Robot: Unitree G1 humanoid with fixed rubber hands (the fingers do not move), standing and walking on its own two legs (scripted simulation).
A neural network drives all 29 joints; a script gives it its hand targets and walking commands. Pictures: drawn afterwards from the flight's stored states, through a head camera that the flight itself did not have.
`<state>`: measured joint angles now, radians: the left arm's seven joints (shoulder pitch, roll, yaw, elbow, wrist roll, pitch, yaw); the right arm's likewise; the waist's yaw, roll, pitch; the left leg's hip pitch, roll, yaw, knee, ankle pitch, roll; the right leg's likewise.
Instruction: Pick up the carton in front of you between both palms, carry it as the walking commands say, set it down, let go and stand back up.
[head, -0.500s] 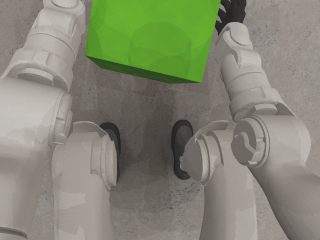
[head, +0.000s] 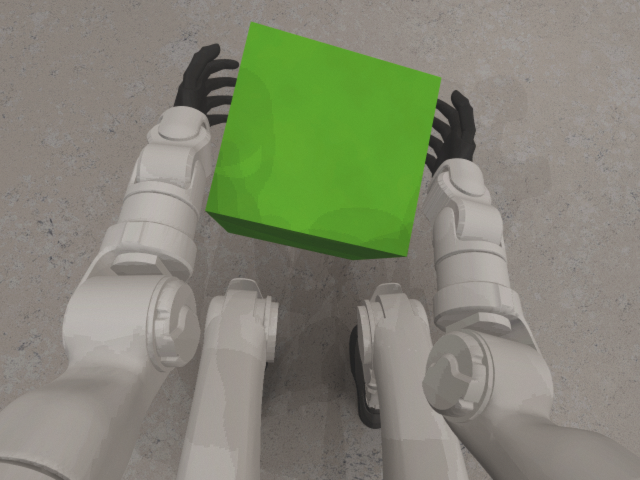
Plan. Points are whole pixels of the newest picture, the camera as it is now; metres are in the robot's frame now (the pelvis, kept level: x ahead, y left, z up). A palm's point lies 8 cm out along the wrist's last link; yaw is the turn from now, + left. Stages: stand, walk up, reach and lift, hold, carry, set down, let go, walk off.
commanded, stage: reach and lift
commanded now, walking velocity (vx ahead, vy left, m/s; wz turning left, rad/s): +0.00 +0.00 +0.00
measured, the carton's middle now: (314, 169) +0.48 +0.02 -0.15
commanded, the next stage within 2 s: none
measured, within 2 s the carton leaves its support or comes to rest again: neither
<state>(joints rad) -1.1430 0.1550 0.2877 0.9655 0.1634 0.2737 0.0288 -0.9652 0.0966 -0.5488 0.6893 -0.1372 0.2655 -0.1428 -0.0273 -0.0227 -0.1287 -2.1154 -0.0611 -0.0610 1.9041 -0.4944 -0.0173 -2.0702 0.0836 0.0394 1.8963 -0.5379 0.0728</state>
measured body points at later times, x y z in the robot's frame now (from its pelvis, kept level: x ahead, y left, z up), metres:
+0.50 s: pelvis +0.04 -0.01 +0.12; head +0.22 +0.02 +0.54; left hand +0.48 +0.16 +0.07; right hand +0.46 -0.14 +0.08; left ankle +0.12 +0.12 -0.42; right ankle +0.12 -0.13 -0.42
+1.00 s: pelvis +0.08 +0.00 +0.26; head +0.15 +0.01 +0.71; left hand +0.43 +0.16 +0.23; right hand +0.43 -0.14 +0.24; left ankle +0.12 +0.12 -0.42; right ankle +0.11 -0.13 -0.42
